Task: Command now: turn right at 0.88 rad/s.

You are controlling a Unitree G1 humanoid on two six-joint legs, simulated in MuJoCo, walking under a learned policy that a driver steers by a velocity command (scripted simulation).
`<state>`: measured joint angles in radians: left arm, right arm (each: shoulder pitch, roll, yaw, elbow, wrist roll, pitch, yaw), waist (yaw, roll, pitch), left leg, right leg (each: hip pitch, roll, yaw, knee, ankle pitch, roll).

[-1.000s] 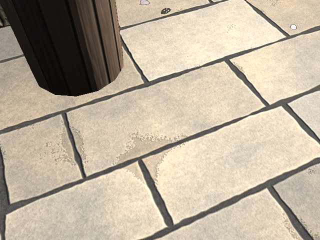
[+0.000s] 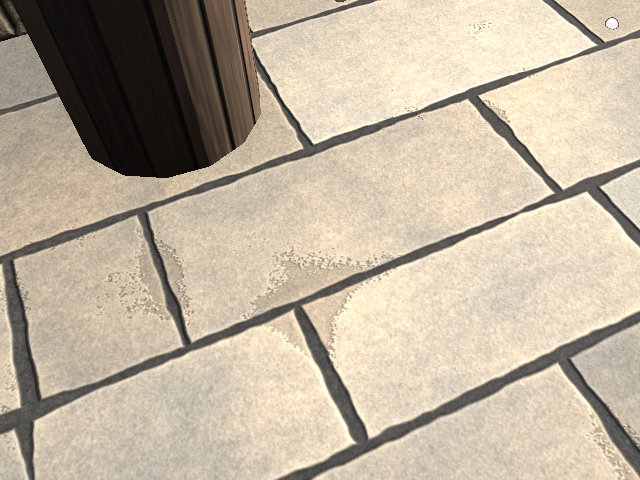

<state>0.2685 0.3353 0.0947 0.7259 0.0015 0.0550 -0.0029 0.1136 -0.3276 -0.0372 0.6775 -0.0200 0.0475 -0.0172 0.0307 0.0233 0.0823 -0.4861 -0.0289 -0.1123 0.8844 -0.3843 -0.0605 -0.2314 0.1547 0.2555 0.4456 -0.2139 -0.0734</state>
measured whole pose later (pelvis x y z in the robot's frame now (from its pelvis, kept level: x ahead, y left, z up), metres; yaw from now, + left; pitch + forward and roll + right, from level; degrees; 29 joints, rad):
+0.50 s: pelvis +0.09 +0.03 +0.00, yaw +3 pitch +3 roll -1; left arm 0.10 0.30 0.01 0.68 0.01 -0.04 0.00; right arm 0.42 -0.29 -0.06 0.83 -0.01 0.01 0.03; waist -0.07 -0.03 -0.01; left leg -0.20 -0.14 -0.31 0.43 -0.25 0.05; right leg -0.27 0.06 0.08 0.44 -0.30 0.02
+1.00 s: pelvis +0.39 +0.16 -0.05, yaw +25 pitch +2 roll +0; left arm 0.50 0.26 0.01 0.91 0.01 -0.08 0.00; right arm 0.02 -0.30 -0.02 0.65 -0.06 -0.03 0.05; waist 0.08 0.03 0.06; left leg -0.59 -0.04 0.11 0.78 -0.24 0.13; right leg -0.02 -0.09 -0.04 1.08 -0.43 -0.03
